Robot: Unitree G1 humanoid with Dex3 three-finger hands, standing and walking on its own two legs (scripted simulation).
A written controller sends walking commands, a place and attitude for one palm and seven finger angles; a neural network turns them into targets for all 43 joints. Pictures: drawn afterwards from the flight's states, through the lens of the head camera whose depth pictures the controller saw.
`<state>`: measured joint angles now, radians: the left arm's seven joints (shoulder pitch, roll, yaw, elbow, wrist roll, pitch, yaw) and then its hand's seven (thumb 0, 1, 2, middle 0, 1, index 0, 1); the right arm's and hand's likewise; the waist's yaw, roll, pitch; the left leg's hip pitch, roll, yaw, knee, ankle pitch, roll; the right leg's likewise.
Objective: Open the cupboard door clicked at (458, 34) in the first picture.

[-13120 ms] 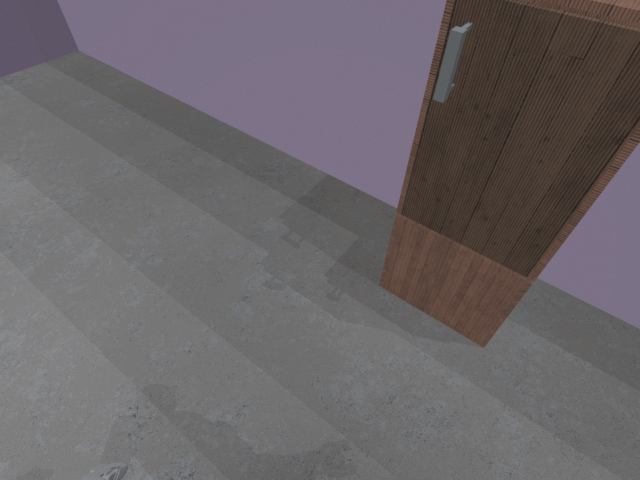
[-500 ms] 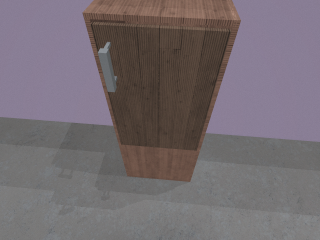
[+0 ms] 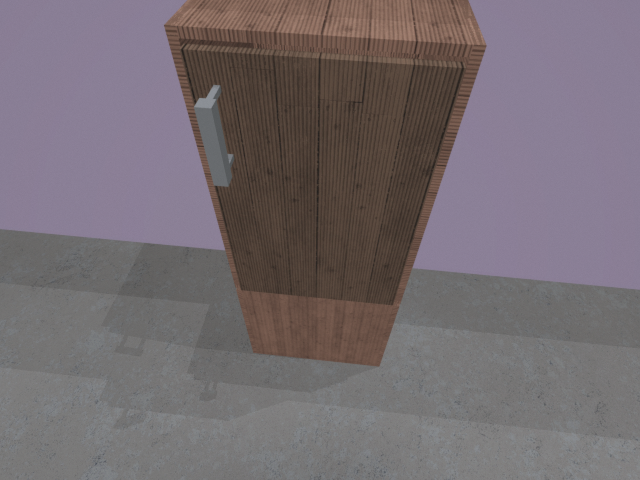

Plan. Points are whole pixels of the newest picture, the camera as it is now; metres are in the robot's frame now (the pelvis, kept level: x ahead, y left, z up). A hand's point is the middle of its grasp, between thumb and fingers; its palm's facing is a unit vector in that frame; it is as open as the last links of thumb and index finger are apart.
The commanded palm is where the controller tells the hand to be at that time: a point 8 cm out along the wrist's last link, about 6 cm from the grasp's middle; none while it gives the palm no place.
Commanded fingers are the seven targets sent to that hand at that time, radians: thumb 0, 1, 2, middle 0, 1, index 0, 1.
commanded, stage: look again from close up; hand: left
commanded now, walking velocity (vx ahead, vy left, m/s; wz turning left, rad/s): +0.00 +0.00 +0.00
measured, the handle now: (219, 137) +0.55 +0.19 +0.13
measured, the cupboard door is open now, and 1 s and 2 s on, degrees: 0 0 0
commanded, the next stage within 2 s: raise the hand with hooked fingers in 0.32 s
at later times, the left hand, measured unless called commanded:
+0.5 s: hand out of the picture +0.08 +0.20 -0.13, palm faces +0.18 -0.96 -0.19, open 7.4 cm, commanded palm +0.10 +0.25 -0.06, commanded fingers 0.00 0.78 0.85 -0.21 -0.38 -0.21 -0.38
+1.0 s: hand (129, 449) +0.15 +0.23 -0.01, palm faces +0.01 -1.00 -0.03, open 9.5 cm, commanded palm +0.14 +0.28 +0.01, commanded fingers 0.00 0.20 0.60 -0.25 -0.75 -0.25 -0.75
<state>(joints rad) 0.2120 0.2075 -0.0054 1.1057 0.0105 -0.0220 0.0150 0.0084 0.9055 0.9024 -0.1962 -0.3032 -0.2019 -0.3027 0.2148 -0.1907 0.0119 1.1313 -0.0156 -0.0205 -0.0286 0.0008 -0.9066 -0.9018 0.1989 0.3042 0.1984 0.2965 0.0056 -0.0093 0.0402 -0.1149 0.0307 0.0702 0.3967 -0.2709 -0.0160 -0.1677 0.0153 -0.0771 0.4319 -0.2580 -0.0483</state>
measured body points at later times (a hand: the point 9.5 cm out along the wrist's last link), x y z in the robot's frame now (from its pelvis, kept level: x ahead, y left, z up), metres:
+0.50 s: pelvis +0.00 +0.01 +0.00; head +0.02 +0.00 +0.45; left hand +0.07 +0.25 -0.12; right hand +0.04 -0.23 -0.15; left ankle -0.04 +0.13 -0.74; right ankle -0.01 -0.08 -0.74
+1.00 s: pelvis -0.05 +0.02 -0.06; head -0.01 +0.03 +0.39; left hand +0.15 +0.28 +0.00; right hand +0.17 -0.20 -0.11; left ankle -0.04 +0.13 -0.74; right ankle -0.02 -0.08 -0.74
